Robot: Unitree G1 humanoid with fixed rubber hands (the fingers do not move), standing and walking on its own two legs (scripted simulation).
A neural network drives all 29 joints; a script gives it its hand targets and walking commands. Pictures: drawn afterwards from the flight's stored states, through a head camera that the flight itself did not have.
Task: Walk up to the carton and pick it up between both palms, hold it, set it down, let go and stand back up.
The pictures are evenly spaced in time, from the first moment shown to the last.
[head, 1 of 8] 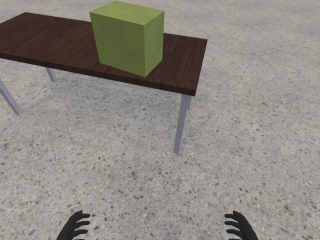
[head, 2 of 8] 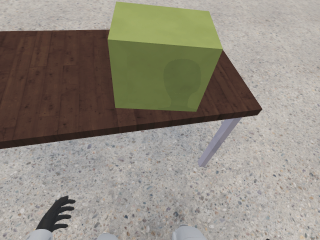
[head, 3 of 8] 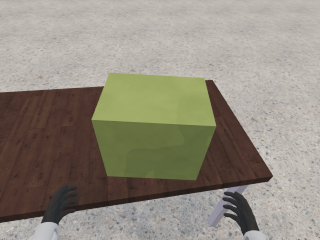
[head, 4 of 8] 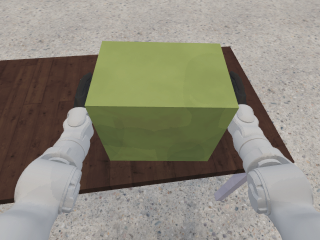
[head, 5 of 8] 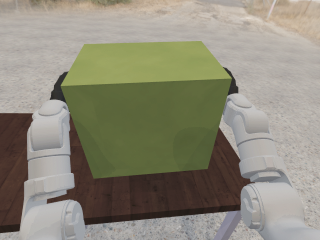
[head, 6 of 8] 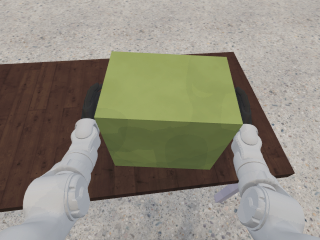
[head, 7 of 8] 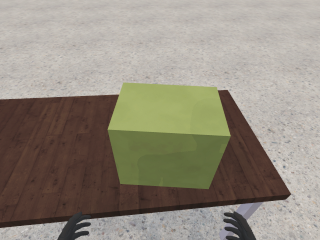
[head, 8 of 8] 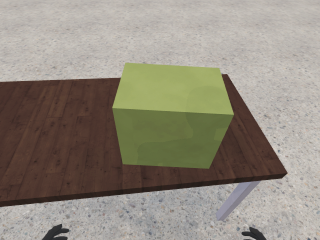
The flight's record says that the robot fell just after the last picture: no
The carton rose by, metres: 0.24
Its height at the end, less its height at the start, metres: +0.00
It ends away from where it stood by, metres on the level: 0.01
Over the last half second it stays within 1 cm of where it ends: yes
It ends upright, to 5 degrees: yes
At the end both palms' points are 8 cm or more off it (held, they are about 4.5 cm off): yes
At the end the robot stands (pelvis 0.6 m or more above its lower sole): yes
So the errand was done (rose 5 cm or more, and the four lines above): yes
